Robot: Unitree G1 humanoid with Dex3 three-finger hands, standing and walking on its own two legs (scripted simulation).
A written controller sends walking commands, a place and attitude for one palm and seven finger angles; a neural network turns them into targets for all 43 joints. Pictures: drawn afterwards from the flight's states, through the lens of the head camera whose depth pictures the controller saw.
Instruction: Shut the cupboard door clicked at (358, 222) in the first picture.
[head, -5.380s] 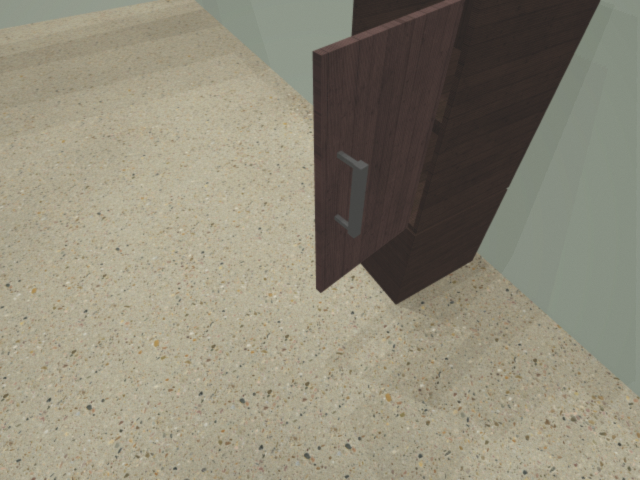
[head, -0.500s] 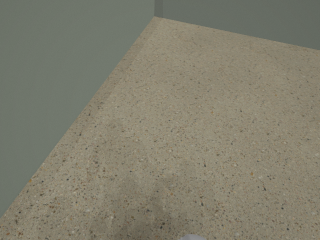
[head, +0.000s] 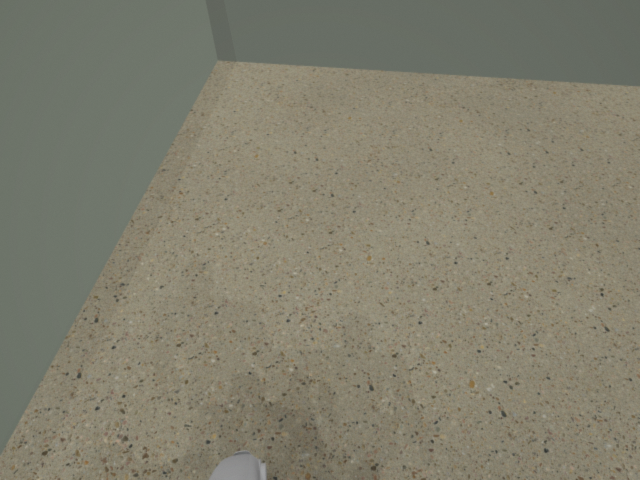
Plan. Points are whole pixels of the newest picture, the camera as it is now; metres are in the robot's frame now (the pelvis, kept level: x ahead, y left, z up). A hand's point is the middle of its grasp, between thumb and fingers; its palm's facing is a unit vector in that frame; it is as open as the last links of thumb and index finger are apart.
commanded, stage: walk around to get in front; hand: left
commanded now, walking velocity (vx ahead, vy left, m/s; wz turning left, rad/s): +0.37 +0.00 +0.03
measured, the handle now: out of the picture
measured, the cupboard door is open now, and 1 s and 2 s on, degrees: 100 100 100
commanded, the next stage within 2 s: walk to a spot facing it in 0.06 s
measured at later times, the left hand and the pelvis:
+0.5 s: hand (201, 388) +0.28 +0.20 -0.17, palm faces +0.13 -0.97 -0.22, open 7.3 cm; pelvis +0.20 +0.00 -0.01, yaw +6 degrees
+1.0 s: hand (200, 447) +0.20 +0.19 -0.20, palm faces +0.47 -0.84 -0.25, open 7.4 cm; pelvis +0.26 -0.02 -0.02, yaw +28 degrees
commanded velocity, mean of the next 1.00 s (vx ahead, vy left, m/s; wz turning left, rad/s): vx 0.04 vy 0.00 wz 0.52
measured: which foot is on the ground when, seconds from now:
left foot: up 0.00-0.16, down 0.18-0.56, up 0.58-0.94, down 0.96-1.00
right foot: down 0.00-0.18, up 0.20-0.54, down 0.56-0.96, up 0.98-1.00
